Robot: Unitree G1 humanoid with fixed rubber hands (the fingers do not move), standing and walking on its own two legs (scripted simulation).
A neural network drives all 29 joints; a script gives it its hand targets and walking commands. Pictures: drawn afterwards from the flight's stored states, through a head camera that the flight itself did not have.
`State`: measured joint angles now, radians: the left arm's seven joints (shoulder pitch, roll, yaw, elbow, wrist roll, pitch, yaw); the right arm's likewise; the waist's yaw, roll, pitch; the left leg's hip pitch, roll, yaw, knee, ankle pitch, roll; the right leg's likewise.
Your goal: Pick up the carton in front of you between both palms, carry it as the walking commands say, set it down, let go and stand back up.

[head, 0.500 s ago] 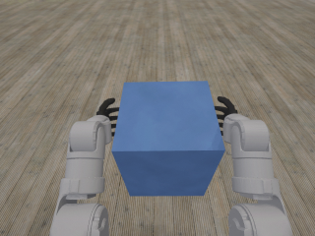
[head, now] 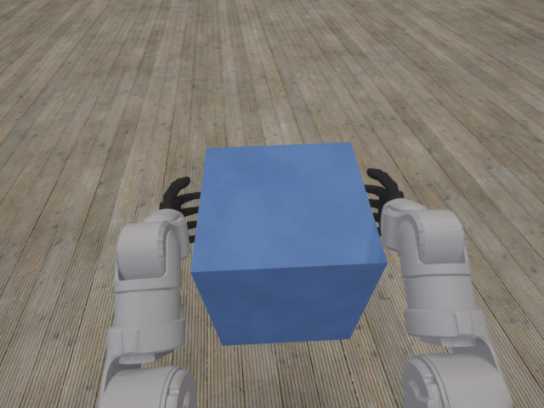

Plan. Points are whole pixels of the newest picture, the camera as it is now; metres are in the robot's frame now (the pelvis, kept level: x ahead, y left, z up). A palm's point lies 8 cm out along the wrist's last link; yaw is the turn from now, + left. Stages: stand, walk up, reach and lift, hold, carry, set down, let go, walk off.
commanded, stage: carry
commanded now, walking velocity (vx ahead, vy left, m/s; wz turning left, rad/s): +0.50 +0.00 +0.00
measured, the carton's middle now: (282, 250) +0.36 -0.03 +0.06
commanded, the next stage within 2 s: none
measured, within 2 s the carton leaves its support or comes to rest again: neither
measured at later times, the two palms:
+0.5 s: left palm (179, 127) +0.64 +0.14 +0.12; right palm (327, 120) +0.64 -0.16 +0.11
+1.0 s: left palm (200, 80) +0.90 +0.11 +0.10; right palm (315, 73) +0.89 -0.18 +0.10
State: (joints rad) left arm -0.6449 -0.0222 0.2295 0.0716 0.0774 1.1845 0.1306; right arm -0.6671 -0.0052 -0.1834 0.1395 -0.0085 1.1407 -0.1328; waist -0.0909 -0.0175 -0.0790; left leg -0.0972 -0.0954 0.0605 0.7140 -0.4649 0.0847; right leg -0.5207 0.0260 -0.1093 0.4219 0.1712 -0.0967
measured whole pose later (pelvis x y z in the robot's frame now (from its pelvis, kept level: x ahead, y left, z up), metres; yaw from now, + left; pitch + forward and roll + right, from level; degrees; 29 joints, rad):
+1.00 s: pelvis +0.61 -0.03 +0.00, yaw -3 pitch +4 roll -1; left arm -0.26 -0.15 0.17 -0.25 0.10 1.17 0.09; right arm -0.27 0.16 -0.17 -0.24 -0.12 1.16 -0.09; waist 0.00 0.01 -0.12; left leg 0.01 0.02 0.12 0.29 -0.37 0.01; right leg -0.51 -0.05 -0.16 0.46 -0.06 0.01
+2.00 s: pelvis +1.12 -0.03 +0.00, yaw -1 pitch +3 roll +0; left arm -0.17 -0.13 0.11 -0.28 0.13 1.22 0.07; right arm -0.16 0.13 -0.12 -0.29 -0.13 1.22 -0.08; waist 0.00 0.03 -0.17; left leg -0.19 0.06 0.17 0.48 -0.33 0.00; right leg -0.30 -0.06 -0.18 0.48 -0.23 -0.01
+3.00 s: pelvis +1.09 -0.02 +0.00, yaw -1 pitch +2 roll +0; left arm -0.26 -0.15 0.21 0.22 0.26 0.69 0.00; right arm -0.26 0.15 -0.22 0.22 -0.26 0.69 0.00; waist 0.00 0.00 -0.10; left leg -0.23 0.05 0.17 0.51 -0.31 0.01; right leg -0.33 -0.08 -0.18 0.50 -0.20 -0.01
